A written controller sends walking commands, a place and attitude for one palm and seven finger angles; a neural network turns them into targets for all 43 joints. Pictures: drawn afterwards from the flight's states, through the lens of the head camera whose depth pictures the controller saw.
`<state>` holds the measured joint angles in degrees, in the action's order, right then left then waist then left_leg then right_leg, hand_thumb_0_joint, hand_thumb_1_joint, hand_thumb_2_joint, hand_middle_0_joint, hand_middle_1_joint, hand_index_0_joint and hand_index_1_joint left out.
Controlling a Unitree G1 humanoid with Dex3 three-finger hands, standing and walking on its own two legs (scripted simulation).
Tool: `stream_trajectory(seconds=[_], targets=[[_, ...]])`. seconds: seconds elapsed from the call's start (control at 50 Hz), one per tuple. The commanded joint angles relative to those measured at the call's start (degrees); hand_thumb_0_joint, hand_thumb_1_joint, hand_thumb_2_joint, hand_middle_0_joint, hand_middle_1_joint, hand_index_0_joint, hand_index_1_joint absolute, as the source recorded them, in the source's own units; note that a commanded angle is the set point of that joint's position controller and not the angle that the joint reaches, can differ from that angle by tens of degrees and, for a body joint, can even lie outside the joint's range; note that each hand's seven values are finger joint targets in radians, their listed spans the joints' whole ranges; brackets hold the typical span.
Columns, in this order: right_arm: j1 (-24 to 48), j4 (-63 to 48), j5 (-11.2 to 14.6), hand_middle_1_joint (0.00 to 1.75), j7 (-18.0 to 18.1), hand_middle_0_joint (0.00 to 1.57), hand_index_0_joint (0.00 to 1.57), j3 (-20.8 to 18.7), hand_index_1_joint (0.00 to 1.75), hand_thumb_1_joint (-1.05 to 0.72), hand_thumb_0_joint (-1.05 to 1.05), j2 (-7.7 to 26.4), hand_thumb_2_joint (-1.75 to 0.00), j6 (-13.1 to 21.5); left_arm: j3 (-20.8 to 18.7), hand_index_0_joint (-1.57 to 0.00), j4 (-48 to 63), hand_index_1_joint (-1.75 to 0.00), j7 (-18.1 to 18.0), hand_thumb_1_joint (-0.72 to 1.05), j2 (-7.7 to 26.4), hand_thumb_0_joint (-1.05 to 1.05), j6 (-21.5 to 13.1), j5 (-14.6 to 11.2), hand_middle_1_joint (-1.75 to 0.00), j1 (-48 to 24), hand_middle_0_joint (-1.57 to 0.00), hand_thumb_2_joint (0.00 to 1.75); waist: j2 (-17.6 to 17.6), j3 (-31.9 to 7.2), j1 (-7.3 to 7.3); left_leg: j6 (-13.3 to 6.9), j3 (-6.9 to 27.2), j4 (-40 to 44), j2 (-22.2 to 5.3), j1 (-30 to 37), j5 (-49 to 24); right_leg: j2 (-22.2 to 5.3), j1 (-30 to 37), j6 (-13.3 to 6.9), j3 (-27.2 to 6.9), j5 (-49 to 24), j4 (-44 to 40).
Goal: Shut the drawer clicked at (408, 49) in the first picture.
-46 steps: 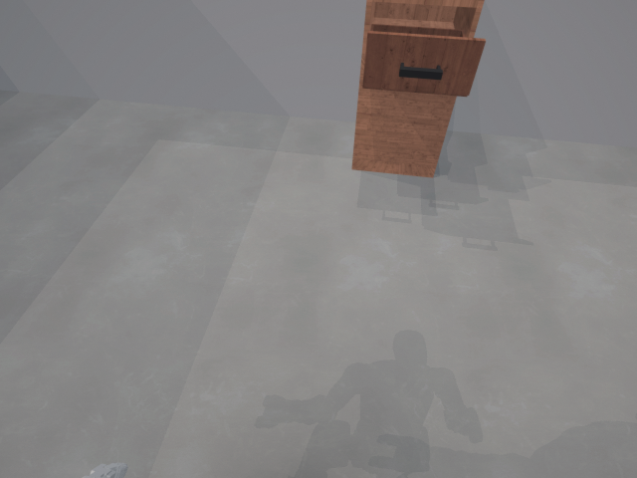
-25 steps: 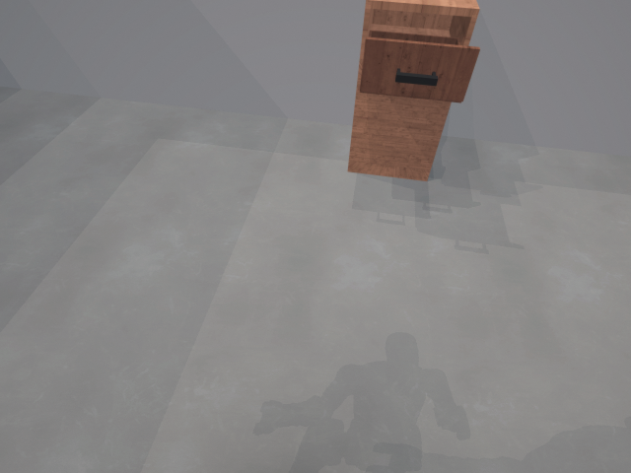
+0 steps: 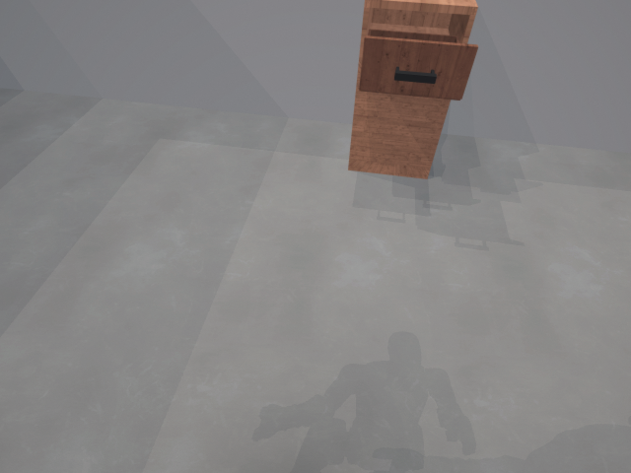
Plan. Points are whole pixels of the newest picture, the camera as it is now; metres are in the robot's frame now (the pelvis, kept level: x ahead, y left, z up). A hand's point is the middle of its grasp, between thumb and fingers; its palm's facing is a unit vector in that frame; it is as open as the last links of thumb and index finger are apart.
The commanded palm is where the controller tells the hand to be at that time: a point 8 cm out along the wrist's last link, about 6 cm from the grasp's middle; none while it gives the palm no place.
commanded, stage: look at it before walking up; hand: left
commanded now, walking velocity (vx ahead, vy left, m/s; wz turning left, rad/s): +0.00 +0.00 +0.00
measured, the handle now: (415, 73) +1.34 -0.26 -0.09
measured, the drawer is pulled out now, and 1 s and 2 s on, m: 0.30 0.30 0.30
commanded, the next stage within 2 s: walk to a spot facing it in 0.52 s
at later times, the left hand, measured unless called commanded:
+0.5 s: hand out of the picture +0.07 +0.25 -0.16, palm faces -0.03 -0.94 -0.33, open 7.4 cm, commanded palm none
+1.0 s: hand out of the picture +0.09 +0.18 -0.19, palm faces -0.14 -0.97 -0.21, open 7.4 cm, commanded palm none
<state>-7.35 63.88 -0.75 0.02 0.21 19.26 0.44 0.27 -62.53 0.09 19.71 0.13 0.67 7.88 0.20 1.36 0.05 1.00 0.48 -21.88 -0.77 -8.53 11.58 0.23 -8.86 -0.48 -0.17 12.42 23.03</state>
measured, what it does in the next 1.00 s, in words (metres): shifts its weight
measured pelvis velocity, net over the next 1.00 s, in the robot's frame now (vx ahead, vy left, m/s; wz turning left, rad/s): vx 0.06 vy -0.02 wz -0.18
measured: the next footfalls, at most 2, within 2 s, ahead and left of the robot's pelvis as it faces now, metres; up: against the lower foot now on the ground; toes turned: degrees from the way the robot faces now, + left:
left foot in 1.40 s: +0.39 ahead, +0.06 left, +0.00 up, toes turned -13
right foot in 1.94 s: +0.50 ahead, -0.27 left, +0.00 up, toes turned -44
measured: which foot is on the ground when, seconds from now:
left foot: down 0.00-1.00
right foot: down 0.00-1.00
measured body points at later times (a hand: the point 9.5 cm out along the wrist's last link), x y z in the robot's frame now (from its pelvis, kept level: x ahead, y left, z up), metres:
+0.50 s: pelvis +0.00 +0.00 +0.00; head +0.01 +0.01 +0.45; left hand +0.07 +0.30 -0.13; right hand +0.08 -0.30 -0.13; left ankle +0.00 +0.13 -0.74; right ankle +0.00 -0.11 -0.74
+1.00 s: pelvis +0.06 -0.02 -0.02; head +0.09 -0.03 +0.42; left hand +0.10 +0.23 -0.17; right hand +0.03 -0.27 -0.18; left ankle +0.01 +0.13 -0.74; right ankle +0.05 -0.11 -0.75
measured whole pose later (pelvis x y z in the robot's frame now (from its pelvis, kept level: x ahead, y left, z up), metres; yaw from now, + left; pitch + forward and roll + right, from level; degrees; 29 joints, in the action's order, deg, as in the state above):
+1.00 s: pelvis +0.06 -0.02 -0.02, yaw -10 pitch +0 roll +0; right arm -17.3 60.5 -1.5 0.4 -1.7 13.3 1.5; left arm -2.4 -58.1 2.8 12.2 0.9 1.5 19.3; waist -0.9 2.1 0.7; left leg 2.2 -8.3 -36.3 -6.4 -9.2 25.9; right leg 0.1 -17.5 -1.7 3.7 22.3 37.3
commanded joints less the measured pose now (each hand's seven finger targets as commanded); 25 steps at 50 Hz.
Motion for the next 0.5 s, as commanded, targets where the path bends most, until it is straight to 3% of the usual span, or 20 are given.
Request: stream_trajectory(seconds=[0.0,0.48], targets=[[3.2,-3.9,0.2,0.3,0.7,0.2,0.2,-2.2,0.3,-0.9,0.0,11.8,-0.9,1.5,-2.2,-0.2,3.9,-0.3,-0.6,0.9,11.7,0.0,-1.5,-0.1,-0.3,-2.6,-0.2,0.9,0.2,-1.8,0.12,-2.4,5.4,3.4,-5.6,-0.4,-5.1,-7.1,-0.8,-1.4,-6.4,-2.9,-5.3],[3.4,-3.7,0.3,0.3,0.7,0.2,0.2,-2.1,0.3,-0.9,0.0,11.9,-0.9,1.6,-2.1,-0.2,3.7,-0.3,-0.7,0.9,11.6,0.0,-1.6,0.0,-0.3,-1.9,-0.2,0.9,-0.6,-3.4,0.2,-2.4,5.2,3.7,-6.1,1.4,-8.0,-7.2,0.7,-1.3,-5.9,-6.9,-5.2]])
